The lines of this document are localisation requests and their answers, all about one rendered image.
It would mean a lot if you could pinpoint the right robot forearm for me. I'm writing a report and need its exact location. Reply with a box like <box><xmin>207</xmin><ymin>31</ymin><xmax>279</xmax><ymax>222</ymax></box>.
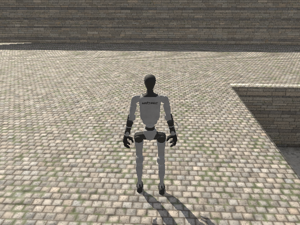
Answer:
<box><xmin>167</xmin><ymin>114</ymin><xmax>176</xmax><ymax>135</ymax></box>

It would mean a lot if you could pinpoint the robot left hand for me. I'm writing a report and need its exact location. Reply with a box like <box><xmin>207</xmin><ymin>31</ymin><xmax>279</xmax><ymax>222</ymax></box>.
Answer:
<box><xmin>123</xmin><ymin>135</ymin><xmax>134</xmax><ymax>148</ymax></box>

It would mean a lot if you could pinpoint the robot right foot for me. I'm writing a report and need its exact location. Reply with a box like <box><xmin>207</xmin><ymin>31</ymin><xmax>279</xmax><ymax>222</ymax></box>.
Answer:
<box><xmin>158</xmin><ymin>183</ymin><xmax>165</xmax><ymax>195</ymax></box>

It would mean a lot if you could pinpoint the left robot forearm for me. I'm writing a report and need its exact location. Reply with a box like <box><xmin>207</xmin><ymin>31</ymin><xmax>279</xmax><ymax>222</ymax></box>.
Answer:
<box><xmin>124</xmin><ymin>115</ymin><xmax>133</xmax><ymax>136</ymax></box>

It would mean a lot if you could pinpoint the left robot upper arm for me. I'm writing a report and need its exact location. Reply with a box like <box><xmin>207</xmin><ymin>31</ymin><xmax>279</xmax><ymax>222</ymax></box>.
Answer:
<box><xmin>128</xmin><ymin>95</ymin><xmax>140</xmax><ymax>121</ymax></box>

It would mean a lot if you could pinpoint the robot left thigh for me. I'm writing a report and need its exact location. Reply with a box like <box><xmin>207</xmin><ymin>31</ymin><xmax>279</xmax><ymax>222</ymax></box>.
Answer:
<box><xmin>134</xmin><ymin>131</ymin><xmax>143</xmax><ymax>164</ymax></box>

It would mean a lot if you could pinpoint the robot right hand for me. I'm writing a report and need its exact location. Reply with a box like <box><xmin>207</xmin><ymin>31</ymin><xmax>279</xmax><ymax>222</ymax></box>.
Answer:
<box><xmin>166</xmin><ymin>135</ymin><xmax>177</xmax><ymax>147</ymax></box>

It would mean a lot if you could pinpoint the right robot upper arm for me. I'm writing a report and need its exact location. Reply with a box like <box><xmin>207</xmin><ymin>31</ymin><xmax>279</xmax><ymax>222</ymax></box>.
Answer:
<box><xmin>160</xmin><ymin>95</ymin><xmax>172</xmax><ymax>120</ymax></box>

